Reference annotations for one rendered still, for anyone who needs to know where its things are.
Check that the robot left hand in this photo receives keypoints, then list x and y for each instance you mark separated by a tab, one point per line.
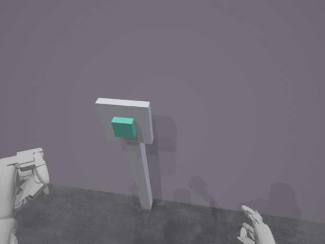
29	167

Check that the robot right hand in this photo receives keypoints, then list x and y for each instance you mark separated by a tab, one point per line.
260	234

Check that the panel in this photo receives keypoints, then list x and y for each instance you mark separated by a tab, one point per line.
141	112

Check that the left robot forearm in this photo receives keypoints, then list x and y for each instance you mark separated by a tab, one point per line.
8	228

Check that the button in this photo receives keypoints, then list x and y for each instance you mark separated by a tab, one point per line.
124	127

